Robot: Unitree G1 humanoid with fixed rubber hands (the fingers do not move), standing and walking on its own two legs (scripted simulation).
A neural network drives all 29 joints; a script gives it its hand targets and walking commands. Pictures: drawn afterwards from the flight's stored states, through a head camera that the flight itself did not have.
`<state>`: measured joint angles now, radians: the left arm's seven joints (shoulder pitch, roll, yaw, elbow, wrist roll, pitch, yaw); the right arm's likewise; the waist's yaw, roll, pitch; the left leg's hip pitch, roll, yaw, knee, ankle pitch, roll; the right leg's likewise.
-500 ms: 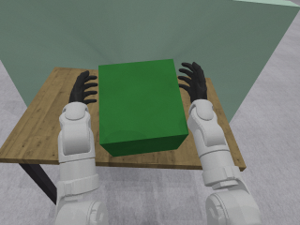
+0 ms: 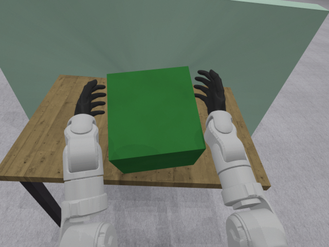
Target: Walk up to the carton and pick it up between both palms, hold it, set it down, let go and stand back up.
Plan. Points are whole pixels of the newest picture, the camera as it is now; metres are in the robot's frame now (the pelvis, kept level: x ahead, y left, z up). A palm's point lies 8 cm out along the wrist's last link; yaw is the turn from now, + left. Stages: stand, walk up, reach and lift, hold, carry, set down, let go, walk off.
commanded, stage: hold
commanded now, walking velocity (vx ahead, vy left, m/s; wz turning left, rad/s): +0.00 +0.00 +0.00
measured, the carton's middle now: (153, 123) +0.40 -0.01 +0.09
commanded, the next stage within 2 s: none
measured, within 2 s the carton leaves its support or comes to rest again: neither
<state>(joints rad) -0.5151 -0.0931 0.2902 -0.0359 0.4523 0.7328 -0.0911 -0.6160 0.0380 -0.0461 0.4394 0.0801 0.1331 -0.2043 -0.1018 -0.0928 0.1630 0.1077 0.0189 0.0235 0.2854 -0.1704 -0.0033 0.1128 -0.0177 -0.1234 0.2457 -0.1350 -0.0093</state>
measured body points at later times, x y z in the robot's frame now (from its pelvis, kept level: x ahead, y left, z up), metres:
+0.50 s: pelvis +0.00 -0.01 +0.00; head -0.02 +0.03 +0.45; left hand +0.37 +0.15 +0.17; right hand +0.38 -0.15 +0.19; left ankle +0.01 +0.12 -0.75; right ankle +0.02 -0.11 -0.75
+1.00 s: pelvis -0.01 +0.00 +0.00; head -0.03 +0.03 +0.45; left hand +0.36 +0.15 +0.16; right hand +0.36 -0.15 +0.18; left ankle +0.01 +0.12 -0.75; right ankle +0.02 -0.11 -0.75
